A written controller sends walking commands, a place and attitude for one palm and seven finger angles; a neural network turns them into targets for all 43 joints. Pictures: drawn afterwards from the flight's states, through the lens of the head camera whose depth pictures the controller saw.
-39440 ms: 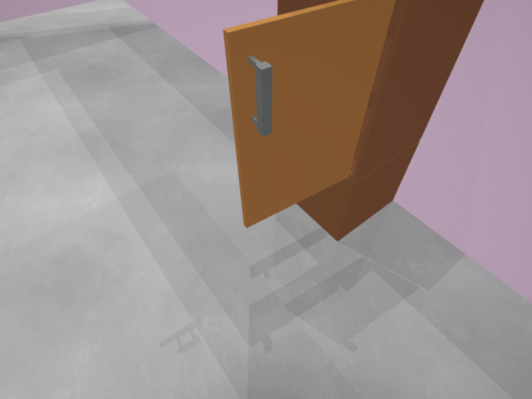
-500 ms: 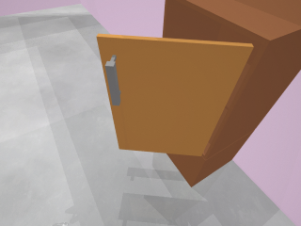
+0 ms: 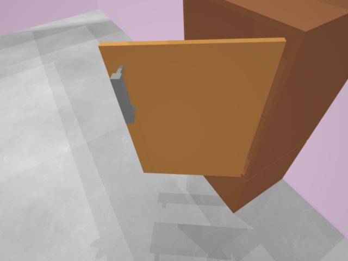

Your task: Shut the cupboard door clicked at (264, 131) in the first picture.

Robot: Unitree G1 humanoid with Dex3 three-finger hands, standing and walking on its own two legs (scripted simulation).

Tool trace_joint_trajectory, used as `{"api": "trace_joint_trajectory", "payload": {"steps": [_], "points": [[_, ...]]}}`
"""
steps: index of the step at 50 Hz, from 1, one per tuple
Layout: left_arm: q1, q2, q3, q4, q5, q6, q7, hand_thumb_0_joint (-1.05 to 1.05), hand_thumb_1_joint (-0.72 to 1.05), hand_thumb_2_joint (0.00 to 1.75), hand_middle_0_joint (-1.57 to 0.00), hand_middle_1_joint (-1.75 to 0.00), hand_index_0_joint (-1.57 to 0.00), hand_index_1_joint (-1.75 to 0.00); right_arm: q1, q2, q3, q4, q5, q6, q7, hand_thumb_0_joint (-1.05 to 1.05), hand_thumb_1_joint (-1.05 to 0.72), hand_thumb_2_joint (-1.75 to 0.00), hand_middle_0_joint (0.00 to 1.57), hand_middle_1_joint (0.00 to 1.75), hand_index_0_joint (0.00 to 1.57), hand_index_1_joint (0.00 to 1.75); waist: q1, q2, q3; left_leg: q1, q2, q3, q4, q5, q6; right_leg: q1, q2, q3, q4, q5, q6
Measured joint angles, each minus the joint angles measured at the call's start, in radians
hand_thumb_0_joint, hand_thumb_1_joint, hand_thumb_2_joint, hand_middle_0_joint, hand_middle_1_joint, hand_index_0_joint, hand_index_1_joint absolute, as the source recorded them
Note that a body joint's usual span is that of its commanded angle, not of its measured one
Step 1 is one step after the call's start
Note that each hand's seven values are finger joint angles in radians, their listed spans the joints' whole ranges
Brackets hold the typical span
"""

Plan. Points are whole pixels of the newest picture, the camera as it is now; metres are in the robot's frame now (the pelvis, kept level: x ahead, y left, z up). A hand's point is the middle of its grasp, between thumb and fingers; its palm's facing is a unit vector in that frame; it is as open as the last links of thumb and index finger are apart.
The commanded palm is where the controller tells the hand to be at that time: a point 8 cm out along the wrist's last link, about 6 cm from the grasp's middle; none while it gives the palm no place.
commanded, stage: come to a stop and stand still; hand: left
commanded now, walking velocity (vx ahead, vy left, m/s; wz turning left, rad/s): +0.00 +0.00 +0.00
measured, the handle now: (125, 95) +0.49 +0.16 +0.12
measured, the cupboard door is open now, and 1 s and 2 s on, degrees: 54 54 54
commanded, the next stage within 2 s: look again from close up in 0.52 s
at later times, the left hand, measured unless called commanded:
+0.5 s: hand out of the picture +0.08 +0.16 -0.17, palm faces -0.02 -0.97 -0.23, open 7.4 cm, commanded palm none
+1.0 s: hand out of the picture +0.05 +0.18 -0.17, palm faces +0.00 -0.97 -0.23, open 7.4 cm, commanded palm none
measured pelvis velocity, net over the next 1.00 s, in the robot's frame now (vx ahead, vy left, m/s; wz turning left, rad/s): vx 0.01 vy -0.02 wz -0.01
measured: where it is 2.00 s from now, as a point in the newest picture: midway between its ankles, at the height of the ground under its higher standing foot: outside the picture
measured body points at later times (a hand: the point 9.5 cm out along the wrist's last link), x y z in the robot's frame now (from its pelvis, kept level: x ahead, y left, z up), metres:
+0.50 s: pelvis +0.01 -0.03 +0.00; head +0.04 -0.03 +0.45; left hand +0.08 +0.21 -0.15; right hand +0.02 -0.27 -0.16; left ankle -0.03 +0.12 -0.74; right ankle +0.03 -0.12 -0.74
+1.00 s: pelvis +0.01 -0.02 +0.00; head +0.04 -0.02 +0.45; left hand +0.05 +0.23 -0.15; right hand +0.02 -0.25 -0.16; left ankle -0.03 +0.12 -0.74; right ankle +0.03 -0.12 -0.74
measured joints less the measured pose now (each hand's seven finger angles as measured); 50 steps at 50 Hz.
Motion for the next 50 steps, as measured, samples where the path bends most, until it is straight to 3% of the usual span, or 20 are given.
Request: {"api": "trace_joint_trajectory", "payload": {"steps": [22,50], "points": [[-0.058,-0.040,0.028,0.027,-0.003,-0.019,0.009,0.00,0.91,0.90,-0.21,-0.30,-0.20,-0.30,0.027,0.021,-0.029,0.087,0.000,-0.011,-0.030,0.00,-0.91,-0.90,0.20,0.30,0.20,0.30,-0.013,-0.060,0.021,0.020,0.050,-0.009,-0.020,-0.007,-0.041,0.019,0.049,-0.015,-0.024,-0.002,-0.041],[-0.037,-0.023,0.043,0.045,-0.001,-0.015,0.011,0.00,0.91,0.90,-0.20,-0.30,-0.20,-0.30,0.010,0.055,-0.030,0.114,0.000,-0.014,-0.029,0.00,-0.91,-0.90,0.20,0.30,0.20,0.30,0.000,-0.073,0.026,0.033,0.044,-0.005,-0.034,0.002,-0.032,0.039,0.042,-0.011,-0.051,0.014,-0.031]]}}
